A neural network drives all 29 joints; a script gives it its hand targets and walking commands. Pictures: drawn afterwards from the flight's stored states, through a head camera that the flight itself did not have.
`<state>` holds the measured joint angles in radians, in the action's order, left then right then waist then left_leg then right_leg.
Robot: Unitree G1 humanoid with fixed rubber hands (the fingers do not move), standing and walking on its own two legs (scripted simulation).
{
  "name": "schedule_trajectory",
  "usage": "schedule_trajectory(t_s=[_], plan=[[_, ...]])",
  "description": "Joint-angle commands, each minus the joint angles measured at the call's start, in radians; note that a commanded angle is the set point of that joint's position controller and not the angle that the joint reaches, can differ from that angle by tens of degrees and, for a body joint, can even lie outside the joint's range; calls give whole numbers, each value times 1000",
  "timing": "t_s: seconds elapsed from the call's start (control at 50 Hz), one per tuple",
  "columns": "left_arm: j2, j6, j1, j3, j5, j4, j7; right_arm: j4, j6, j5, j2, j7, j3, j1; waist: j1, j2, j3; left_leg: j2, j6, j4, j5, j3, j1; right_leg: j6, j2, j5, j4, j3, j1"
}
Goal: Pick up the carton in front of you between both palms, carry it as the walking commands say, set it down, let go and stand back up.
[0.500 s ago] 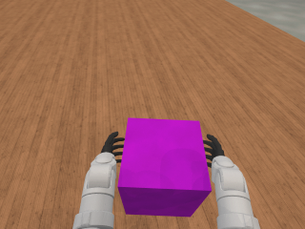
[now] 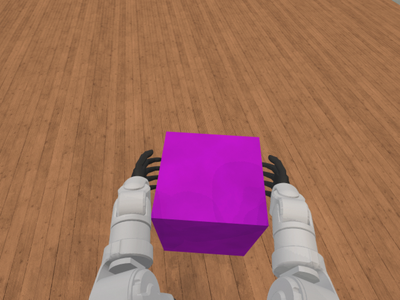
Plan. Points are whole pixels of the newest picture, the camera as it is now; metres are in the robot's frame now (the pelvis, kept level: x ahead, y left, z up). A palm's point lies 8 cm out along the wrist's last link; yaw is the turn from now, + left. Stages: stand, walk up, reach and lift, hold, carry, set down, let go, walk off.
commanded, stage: set down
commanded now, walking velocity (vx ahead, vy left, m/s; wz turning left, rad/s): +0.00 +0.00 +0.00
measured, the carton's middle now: (207, 198) +0.34 +0.01 -0.07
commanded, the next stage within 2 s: none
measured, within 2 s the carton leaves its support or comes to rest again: neither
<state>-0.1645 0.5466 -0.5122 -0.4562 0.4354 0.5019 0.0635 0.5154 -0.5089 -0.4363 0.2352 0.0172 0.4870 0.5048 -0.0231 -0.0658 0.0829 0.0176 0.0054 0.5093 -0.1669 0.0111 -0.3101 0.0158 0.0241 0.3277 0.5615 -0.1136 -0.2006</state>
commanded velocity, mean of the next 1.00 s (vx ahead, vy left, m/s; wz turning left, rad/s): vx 0.00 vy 0.00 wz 0.00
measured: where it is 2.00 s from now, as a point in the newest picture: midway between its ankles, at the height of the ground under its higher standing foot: outside the picture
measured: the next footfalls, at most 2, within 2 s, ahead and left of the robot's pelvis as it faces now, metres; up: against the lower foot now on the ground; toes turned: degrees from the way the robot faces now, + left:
none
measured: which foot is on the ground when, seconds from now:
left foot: down 0.00-1.00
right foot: down 0.00-1.00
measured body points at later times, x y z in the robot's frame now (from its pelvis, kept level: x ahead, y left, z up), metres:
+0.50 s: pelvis -0.03 +0.00 -0.11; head +0.20 +0.04 +0.28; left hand +0.40 +0.18 -0.20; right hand +0.40 -0.12 -0.18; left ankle +0.07 +0.12 -0.73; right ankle -0.01 -0.13 -0.73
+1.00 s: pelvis -0.06 +0.01 -0.24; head +0.23 +0.06 +0.10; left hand +0.44 +0.20 -0.35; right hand +0.45 -0.10 -0.34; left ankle +0.07 +0.12 -0.73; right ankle -0.01 -0.13 -0.73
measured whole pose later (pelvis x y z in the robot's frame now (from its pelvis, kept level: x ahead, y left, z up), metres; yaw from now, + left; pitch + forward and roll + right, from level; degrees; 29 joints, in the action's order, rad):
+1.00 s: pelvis -0.06 +0.01 -0.24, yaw -5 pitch +46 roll -6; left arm 0.08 0.32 -1.06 -0.42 0.26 0.67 0.00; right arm 0.67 -0.26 -0.15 0.06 -0.12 0.49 1.04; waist -0.05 -0.08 -0.11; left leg 0.06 -0.03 1.59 -0.39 0.12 -2.00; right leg 0.08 0.15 0.60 1.64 -0.07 -1.86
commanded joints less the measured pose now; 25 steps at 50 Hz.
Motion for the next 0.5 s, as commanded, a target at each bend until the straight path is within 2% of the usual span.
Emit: schedule_trajectory(t_s=[0.0,0.06,0.16,0.24,0.28,0.36,0.42,0.48], plan=[[-608,-116,-436,286,-96,113,172,96,101,101,672,138,-303,440,-14,40,-208,73,15,51,107,25,201,-10,86,-61,-86,39,-375],[-594,-217,-430,298,-94,129,170,94,202,115,660,119,-322,438,-9,30,-319,82,21,135,213,23,123,9,106,-154,-12,49,-437],[-677,-372,-517,457,-164,119,175,68,364,204,742,93,-492,515,-9,54,-645,87,23,306,412,33,67,29,123,-291,141,57,-585],[-731,-421,-591,603,-235,45,175,3,418,295,793,82,-653,595,-25,89,-987,80,20,445,592,42,105,50,138,-349,266,74,-744],[-738,-418,-615,644,-259,7,173,-27,417,325,796,76,-703,622,-34,99,-1109,79,11,497,622,37,98,55,144,-346,312,80,-809],[-744,-379,-635,648,-267,25,184,-29,375,339,804,84,-720,662,-39,81,-1128,95,-2,550,432,2,-127,54,157,-267,394,90,-869],[-750,-334,-664,601,-247,79,199,16,326,326,811,113,-673,704,-45,67,-1040,103,-3,574,257,-14,-293,48,164,-134,442,100,-965],[-754,-294,-715,554,-228,126,206,63,288,309,808,138,-616,767,-48,63,-988,104,-7,605,146,-17,-382,41,170,-28,492,116,-1081]])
